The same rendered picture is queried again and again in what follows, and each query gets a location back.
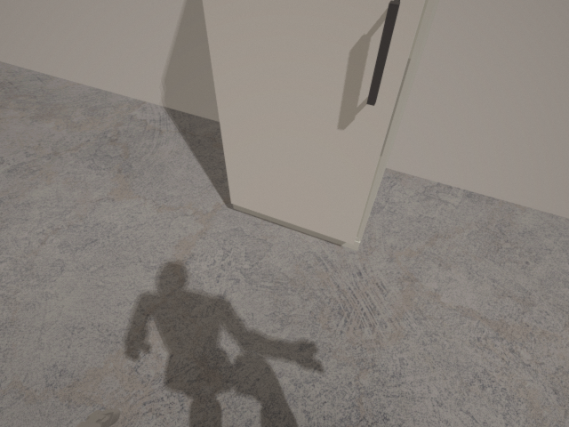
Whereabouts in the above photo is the fridge door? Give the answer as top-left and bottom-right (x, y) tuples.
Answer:
(203, 0), (425, 245)

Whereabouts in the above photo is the handle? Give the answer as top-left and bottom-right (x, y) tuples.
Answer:
(366, 0), (400, 106)

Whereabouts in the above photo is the left robot hand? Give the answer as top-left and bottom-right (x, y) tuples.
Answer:
(76, 408), (121, 427)

